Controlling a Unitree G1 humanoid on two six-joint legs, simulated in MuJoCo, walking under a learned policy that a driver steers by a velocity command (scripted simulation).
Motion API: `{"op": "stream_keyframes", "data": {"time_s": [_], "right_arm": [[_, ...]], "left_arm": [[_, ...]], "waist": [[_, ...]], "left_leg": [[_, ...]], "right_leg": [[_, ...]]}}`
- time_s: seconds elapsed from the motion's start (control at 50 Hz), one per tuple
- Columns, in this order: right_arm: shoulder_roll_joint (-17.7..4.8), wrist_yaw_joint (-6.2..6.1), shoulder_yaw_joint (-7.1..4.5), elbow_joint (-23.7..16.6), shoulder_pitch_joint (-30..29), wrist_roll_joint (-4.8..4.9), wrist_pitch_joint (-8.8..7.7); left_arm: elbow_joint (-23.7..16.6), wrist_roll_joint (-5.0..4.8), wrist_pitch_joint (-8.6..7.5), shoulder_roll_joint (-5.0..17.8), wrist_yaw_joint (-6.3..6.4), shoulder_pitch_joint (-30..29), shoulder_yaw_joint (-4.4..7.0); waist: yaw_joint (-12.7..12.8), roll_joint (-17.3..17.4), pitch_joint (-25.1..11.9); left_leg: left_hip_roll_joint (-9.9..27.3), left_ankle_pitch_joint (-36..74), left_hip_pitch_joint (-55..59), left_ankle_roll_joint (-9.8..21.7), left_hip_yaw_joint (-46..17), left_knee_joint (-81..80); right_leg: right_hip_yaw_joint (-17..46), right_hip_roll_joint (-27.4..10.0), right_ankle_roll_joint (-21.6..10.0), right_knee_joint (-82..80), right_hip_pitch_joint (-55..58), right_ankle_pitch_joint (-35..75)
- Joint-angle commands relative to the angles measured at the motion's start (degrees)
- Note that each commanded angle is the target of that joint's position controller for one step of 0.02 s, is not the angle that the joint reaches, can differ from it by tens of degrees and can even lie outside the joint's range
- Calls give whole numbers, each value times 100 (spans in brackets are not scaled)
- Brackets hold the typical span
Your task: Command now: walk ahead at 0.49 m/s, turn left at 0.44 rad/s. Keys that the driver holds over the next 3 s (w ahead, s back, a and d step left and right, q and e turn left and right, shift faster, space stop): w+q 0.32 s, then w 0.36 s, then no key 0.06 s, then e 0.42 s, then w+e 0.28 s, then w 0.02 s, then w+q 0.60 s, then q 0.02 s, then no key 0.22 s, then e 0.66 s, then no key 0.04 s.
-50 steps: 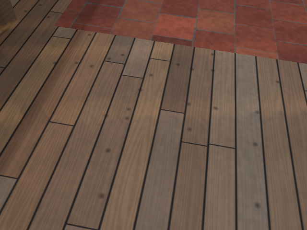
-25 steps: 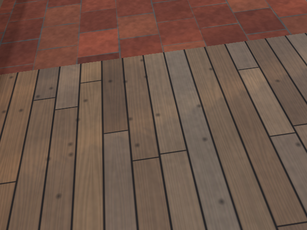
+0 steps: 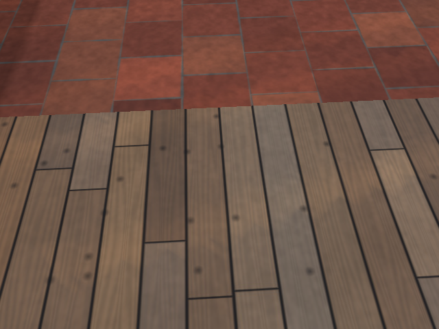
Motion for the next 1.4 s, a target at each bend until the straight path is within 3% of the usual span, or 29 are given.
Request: {"op": "stream_keyframes", "data": {"time_s": [0.02, 0.12, 0.18, 0.28, 0.3, 0.32, 0.34, 0.36, 0.38, 0.46, 0.58, 0.7, 0.76, 0.78, 0.8, 0.82, 0.84, 0.86, 0.9, 0.96, 1.08, 1.16, 1.24, 1.26, 1.28, 1.3, 1.32, 1.34, 1.4], "right_arm": [[-672, -106, -145, -498, -215, -3, -70], [-962, -248, -249, -468, 159, 89, -14], [-959, -280, -258, -371, 589, 140, 84], [-724, -287, -205, -437, 623, 80, 179], [-372, -249, -78, -515, 643, 23, 151], [84, -237, 55, -653, 1265, 40, 86], [-261, -235, 43, -717, 1466, 199, 46], [-715, -259, -74, -615, 1071, 219, 69], [-785, -263, -99, -696, 573, 137, 93], [-411, -187, -65, -798, 301, 74, 124], [-100, -78, 118, -990, -575, -9, 47], [-261, 23, 96, -1234, -1379, 51, -38], [-586, -2, -86, -962, -433, -99, -94], [-896, -66, -188, -828, 207, -181, -98], [-1319, -155, -242, -810, 773, -329, -22], [-1169, -146, -208, -769, 915, -234, 81], [-895, -128, -146, -762, 692, -139, 134], [-692, -123, -77, -750, 281, -83, 123], [-370, -85, 8, -705, -409, -111, 71], [-486, -128, -60, -619, -867, -238, -1], [-713, -375, -155, -354, -818, -161, 160], [-933, -359, -239, -226, -672, -54, 332], [-1022, -284, -302, -131, -632, 147, 375], [-827, -266, -255, -80, -559, 124, 370], [-449, -225, -148, -102, -581, 6, 350], [-199, -204, -62, -571, -1008, -158, 263], [-526, -160, -144, -610, -1396, -59, 120], [-709, -88, -201, -638, -1391, 106, 18], [-776, -78, -259, -381, -1228, -77, -130]], "left_arm": [[-496, 108, -46, 712, 34, 166, 207], [-846, 128, -16, 361, 48, -854, 51], [-979, -4, -60, 461, 0, -1262, 86], [-872, -56, -149, 849, -27, -541, 324], [-819, 44, -177, 1100, 13, 141, 413], [-752, 161, -120, 1579, 44, 739, 521], [-515, 58, -52, 1510, -37, 1064, 547], [-598, 31, -45, 1002, -48, 805, 424], [-586, 49, -14, 803, -47, 551, 356], [-435, 77, -34, 511, -72, 149, 255], [-130, -52, 10, 909, -50, 326, 370], [245, -147, 166, 1093, -32, 766, 404], [310, -155, 269, 1077, 31, 681, 376], [235, -79, 243, 895, 40, 682, 292], [101, 141, 178, 369, 6, 1044, 101], [316, -11, 168, 372, 12, 1657, 74], [364, -176, 213, 947, 26, 1290, 253], [226, -217, 276, 908, 53, 843, 260], [268, -85, 509, 746, 158, 744, 289], [201, -67, 752, 565, 240, 898, 318], [-285, -37, 811, 442, 119, 51, 302], [-580, -43, 881, 559, -16, -323, 349], [-600, -77, 905, 589, -97, -169, 411], [-457, -86, 884, 716, -63, 151, 487], [-289, -141, 848, 1114, 9, 761, 642], [-373, -139, 760, 1882, 53, 1084, 797], [-447, -48, 557, 1487, -31, 1143, 665], [-482, -15, 415, 1219, -41, 888, 571], [-622, -104, 354, 868, 52, 371, 438]], "waist": [[262, 312, -364], [-123, 364, -193], [-329, 475, -322], [210, 734, -616], [542, 388, -1208], [417, -1074, -2018], [387, -1889, -2120], [551, -977, -1350], [562, -524, -816], [200, -581, -312], [355, -329, -210], [512, -388, -3], [-89, -348, -706], [-372, -172, -1253], [-358, 1115, -2124], [-328, 1677, -2993], [-414, 981, -2362], [-251, 844, -1628], [148, 640, -996], [429, 876, -787], [188, 679, -679], [49, 645, -595], [201, 568, -581], [293, 406, -602], [449, -526, -702], [493, -1933, -595], [763, -1148, -690], [563, -991, -509], [247, -538, -364]], "left_leg": [[1642, 217, 495, 1245, -2188, -1436], [1080, 274, -385, 815, -1344, -1336], [1173, -126, -38, 652, -1642, -1010], [1242, -333, 535, 227, -2254, 302], [927, -565, 142, 20, -1899, 1566], [139, -2395, -1443, -380, -1045, 3515], [399, -2763, -2653, -471, -873, 4683], [655, -2169, -2887, -515, -1008, 5098], [812, -1684, -2837, -536, -805, 5060], [1135, -1059, -2108, -551, -620, 4032], [1241, 142, -1868, -628, -234, 1893], [999, 457, -1374, -443, -52, 719], [636, 957, 365, -120, 193, 59], [1124, 2268, 1665, 83, -179, 182], [2748, 4436, 3748, 762, -1831, 715], [3451, 4232, 4005, 1379, -2983, 378], [3103, 3642, 3234, 1169, -2351, 139], [2804, 3264, 2610, 939, -1724, -15], [2400, 2689, 1209, 701, -960, -519], [2343, 2540, 231, 829, -334, -1007], [2435, 1311, 516, 785, 248, -1236], [2664, 1106, 977, 708, 276, -974], [2609, -1121, 841, 303, 355, -614], [2394, -1591, 500, 101, 543, -140], [1895, -1855, -254, -260, 1087, 1390], [781, -3037, -2542, -783, 1176, 3339], [748, -3100, -3219, -709, -52, 4107], [986, -2511, -3338, -555, -296, 4091], [1213, -1079, -2768, -563, -290, 3222]], "right_leg": [[197, -463, 178, -610, -884, 144], [-115, -156, 498, -2889, -261, 2128], [-21, 81, 553, -3595, 17, 2591], [65, 46, 90, -4251, 1075, 1612], [633, -624, -257, -4218, 2224, 1286], [2723, -1958, -992, -4486, 4105, 611], [4591, -2455, -1424, -5044, 4338, -1080], [3946, -2109, -1211, -5239, 3745, -1523], [2958, -1798, -1012, -5223, 3088, -835], [1329, -1122, -1002, -5636, 1822, 1154], [453, -1085, -1136, -5970, 1773, 2064], [229, -1258, -920, -5708, 2194, 2570], [-84, -883, -509, -4270, 2234, 4653], [-237, -557, -238, -3285, 1573, 3943], [-465, 108, 185, -1227, -276, 484], [243, 428, 317, -39, -813, -1975], [478, 166, 338, 343, -1041, -1766], [239, -37, 333, 226, -1337, -1500], [135, -365, 437, -356, -798, -852], [-59, -306, 580, -466, -175, -187], [-211, -470, 456, -1816, -203, 772], [-432, -383, 296, -2466, -148, 406], [-816, -121, -157, -3620, 671, 424], [-829, 47, -327, -3905, 1251, 375], [124, -461, -698, -4470, 2096, 412], [3023, -1756, -1833, -5097, 3015, -285], [3666, -1962, -2150, -5563, 3070, -624], [3182, -1830, -1911, -5598, 2961, -596], [2009, -1255, -1369, -5584, 2509, 607]]}}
